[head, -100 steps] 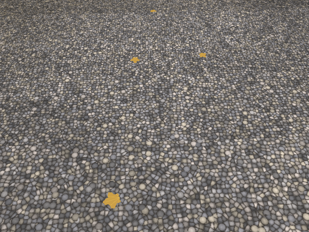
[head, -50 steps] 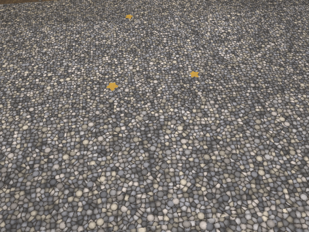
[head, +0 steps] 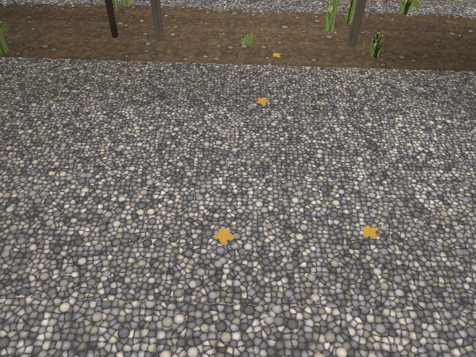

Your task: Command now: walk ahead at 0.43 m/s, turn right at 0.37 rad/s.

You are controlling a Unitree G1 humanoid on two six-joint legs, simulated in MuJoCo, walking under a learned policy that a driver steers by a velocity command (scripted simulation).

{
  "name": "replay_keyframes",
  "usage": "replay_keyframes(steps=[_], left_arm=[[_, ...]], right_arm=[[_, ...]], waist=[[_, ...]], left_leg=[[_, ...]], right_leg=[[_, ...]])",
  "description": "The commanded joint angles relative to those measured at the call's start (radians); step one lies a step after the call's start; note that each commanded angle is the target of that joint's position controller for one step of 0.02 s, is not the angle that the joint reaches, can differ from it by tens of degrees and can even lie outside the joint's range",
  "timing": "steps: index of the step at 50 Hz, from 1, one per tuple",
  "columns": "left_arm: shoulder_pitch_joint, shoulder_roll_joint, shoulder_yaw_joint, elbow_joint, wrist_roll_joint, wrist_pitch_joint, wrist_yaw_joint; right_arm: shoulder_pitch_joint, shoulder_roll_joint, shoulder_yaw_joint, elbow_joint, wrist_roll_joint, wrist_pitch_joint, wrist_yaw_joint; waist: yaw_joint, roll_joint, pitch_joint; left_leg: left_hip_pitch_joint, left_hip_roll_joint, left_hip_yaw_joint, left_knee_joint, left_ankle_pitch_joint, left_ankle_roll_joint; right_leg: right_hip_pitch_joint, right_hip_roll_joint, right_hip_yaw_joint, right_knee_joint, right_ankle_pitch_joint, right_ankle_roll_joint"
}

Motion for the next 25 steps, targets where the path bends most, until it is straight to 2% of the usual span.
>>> replay_keyframes(steps=[1,2,3,4,5,6,7,8,9,10,11,12,13,14,15,16,17,18,19,20,21,22,23,25], left_arm=[[-0.096,0.041,0.0,-0.062,0.004,-0.014,-0.002],[-0.143,0.042,-0.002,-0.078,0.011,-0.016,-0.003],[-0.186,0.025,-0.009,-0.097,0.014,-0.015,-0.001],[-0.23,0.003,-0.021,-0.116,0.014,-0.016,0.002],[-0.249,-0.008,-0.028,-0.135,0.006,-0.018,-0.005],[-0.243,-0.016,-0.035,-0.135,-0.001,-0.019,-0.012],[-0.216,-0.022,-0.04,-0.129,-0.002,-0.018,-0.009],[-0.129,-0.019,-0.041,-0.096,0.0,-0.017,-0.005],[0.017,0.001,-0.034,-0.041,0.003,-0.014,0.004],[0.204,0.039,-0.019,0.033,0.008,-0.011,0.014],[0.356,0.081,0.001,0.09,0.034,-0.02,0.026],[0.405,0.198,0.028,0.112,0.033,-0.026,0.027],[0.401,0.226,0.025,0.069,0.002,-0.034,0.023],[0.334,0.164,0.014,-0.006,-0.03,-0.021,0.029],[0.222,0.133,0.004,-0.039,-0.04,-0.004,0.048],[0.14,0.123,-0.005,-0.055,-0.032,-0.01,0.077],[0.081,0.092,-0.018,-0.076,-0.021,-0.019,0.089],[0.056,0.096,-0.026,-0.068,-0.019,-0.025,0.085],[0.066,0.1,-0.024,-0.057,-0.007,-0.027,0.073],[0.079,0.099,-0.024,-0.057,-0.004,-0.029,0.067],[0.084,0.089,-0.025,-0.06,-0.007,-0.028,0.063],[0.085,0.083,-0.025,-0.064,-0.011,-0.027,0.055],[0.088,0.075,-0.025,-0.067,-0.016,-0.026,0.05],[0.1,0.068,-0.023,-0.074,-0.017,-0.015,0.043]], right_arm=[[0.023,-0.083,-0.007,-0.022,-0.017,-0.014,-0.011],[0.067,-0.079,-0.006,-0.015,-0.026,-0.013,-0.012],[0.113,-0.067,0.001,0.007,-0.036,-0.003,-0.021],[0.13,-0.048,0.01,0.01,-0.044,0.002,-0.017],[0.145,-0.042,0.014,0.012,-0.042,0.007,-0.016],[0.132,-0.043,0.016,0.011,-0.039,0.014,-0.019],[0.103,-0.054,0.016,-0.004,-0.032,0.02,-0.028],[0.101,-0.058,0.018,-0.005,-0.024,0.028,-0.033],[0.102,-0.069,0.017,-0.006,-0.022,0.037,-0.039],[0.082,-0.08,0.013,-0.006,-0.026,0.049,-0.044],[0.024,-0.098,-0.001,-0.018,0.007,0.056,-0.037],[0.055,-0.062,-0.004,-0.026,0.022,0.065,-0.033],[0.167,-0.046,0.004,-0.093,0.073,0.077,-0.04],[0.072,-0.091,0.015,-0.122,0.034,0.085,-0.044],[0.002,-0.1,0.013,-0.149,-0.002,0.095,-0.039],[-0.01,-0.086,0.015,-0.159,-0.025,0.094,-0.027],[-0.015,-0.094,0.008,-0.152,-0.045,0.111,-0.026],[-0.069,-0.092,0.002,-0.172,-0.026,0.135,-0.024],[-0.08,-0.074,0.002,-0.172,-0.021,0.145,-0.02],[-0.072,-0.05,0.007,-0.169,-0.013,0.147,-0.017],[-0.064,-0.032,0.011,-0.167,-0.008,0.148,-0.014],[-0.062,-0.029,0.009,-0.168,-0.004,0.144,-0.01],[-0.088,-0.026,0.01,-0.178,0.0,0.142,-0.008],[-0.167,-0.029,0.006,-0.201,0.002,0.147,-0.005]], waist=[[-0.011,0.085,0.141],[-0.038,0.069,0.153],[-0.066,0.054,0.157],[-0.088,0.056,0.166],[-0.1,0.057,0.174],[-0.098,0.05,0.18],[-0.083,0.033,0.177],[-0.054,0.012,0.133],[-0.003,0.018,0.064],[0.073,0.051,-0.019],[0.185,-0.077,-0.039],[0.161,-0.19,-0.07],[0.094,-0.121,-0.329],[0.16,0.059,-0.392],[0.118,0.113,-0.319],[0.057,0.123,-0.305],[0.021,0.118,-0.249],[-0.015,0.143,-0.116],[-0.02,0.106,-0.085],[-0.022,0.071,-0.103],[-0.021,0.049,-0.139],[-0.02,0.028,-0.159],[-0.009,0.009,-0.173],[0.021,-0.012,-0.152]], left_leg=[[-0.107,0.267,-0.108,0.042,0.358,0.078],[-0.058,0.271,-0.101,0.098,0.398,0.068],[-0.022,0.276,-0.083,0.157,0.414,0.06],[-0.027,0.251,-0.064,0.202,0.395,0.053],[-0.058,0.244,-0.058,0.239,0.377,0.044],[-0.094,0.239,-0.051,0.291,0.36,0.035],[-0.144,0.226,-0.031,0.364,0.38,0.019],[-0.167,0.215,-0.019,0.488,0.413,0.01],[-0.151,0.207,-0.022,0.662,0.483,0.007],[-0.138,0.2,-0.029,0.886,0.534,0.006],[-0.278,0.109,0.046,1.244,0.194,-0.029],[-0.636,0.003,0.088,1.644,-0.564,-0.057],[-0.958,0.046,-0.086,1.737,-0.567,-0.072],[-1.029,0.131,-0.132,1.635,-0.379,-0.064],[-1.014,0.149,-0.133,1.57,-0.273,-0.065],[-0.983,0.165,-0.169,1.396,-0.068,-0.076],[-0.856,0.174,-0.168,1.298,-0.022,-0.102],[-0.691,0.176,-0.164,1.038,0.059,-0.139],[-0.584,0.16,-0.151,0.921,0.085,-0.142],[-0.545,0.153,-0.146,0.842,0.121,-0.138],[-0.532,0.151,-0.147,0.768,0.157,-0.132],[-0.511,0.152,-0.156,0.706,0.202,-0.124],[-0.497,0.152,-0.161,0.642,0.234,-0.112],[-0.475,0.148,-0.167,0.542,0.274,-0.099]], right_leg=[[-0.07,0.007,-0.023,-0.034,0.124,-0.026],[-0.12,0.009,-0.04,-0.055,0.129,-0.03],[-0.147,0.004,-0.064,-0.084,0.149,-0.033],[-0.125,0.004,-0.112,-0.147,0.169,-0.027],[-0.074,0.007,-0.139,-0.195,0.2,-0.026],[-0.005,0.007,-0.158,-0.249,0.221,-0.024],[0.096,0.017,-0.19,-0.305,0.232,-0.017],[0.228,0.028,-0.201,-0.345,0.273,-0.014],[0.348,0.032,-0.198,-0.385,0.314,-0.022],[0.486,0.026,-0.188,-0.431,0.325,-0.039],[0.703,-0.003,-0.17,-0.588,0.475,-0.086],[1.007,-0.128,-0.095,-0.329,0.995,-0.128],[1.403,-0.417,0.191,0.011,1.346,-0.293],[1.34,-0.448,0.249,-0.104,1.027,-0.344],[1.142,-0.408,0.258,-0.196,0.669,-0.371],[0.968,-0.404,0.305,-0.287,0.256,-0.382],[0.713,-0.396,0.334,-0.355,0.22,-0.39],[0.42,-0.301,0.222,-0.437,0.237,-0.351],[0.313,-0.229,0.165,-0.421,0.29,-0.322],[0.307,-0.19,0.133,-0.396,0.354,-0.293],[0.342,-0.171,0.117,-0.374,0.375,-0.268],[0.356,-0.155,0.107,-0.359,0.375,-0.242],[0.376,-0.146,0.106,-0.359,0.32,-0.212],[0.364,-0.134,0.131,-0.396,0.049,-0.157]])
Keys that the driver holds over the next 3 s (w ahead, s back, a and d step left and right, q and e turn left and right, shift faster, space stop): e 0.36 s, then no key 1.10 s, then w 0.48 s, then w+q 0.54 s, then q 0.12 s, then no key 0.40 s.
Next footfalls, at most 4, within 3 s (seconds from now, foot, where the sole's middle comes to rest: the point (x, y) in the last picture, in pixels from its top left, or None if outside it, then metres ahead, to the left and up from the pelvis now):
0.22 right None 0.31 -0.10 -0.94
0.68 left None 0.34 0.09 -0.94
1.84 right None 0.41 -0.16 -0.94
2.28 left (266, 339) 0.65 -0.10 -0.94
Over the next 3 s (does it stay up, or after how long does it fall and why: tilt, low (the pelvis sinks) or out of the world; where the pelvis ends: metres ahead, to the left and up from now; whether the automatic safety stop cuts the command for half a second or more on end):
stays up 0.91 -0.21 -0.35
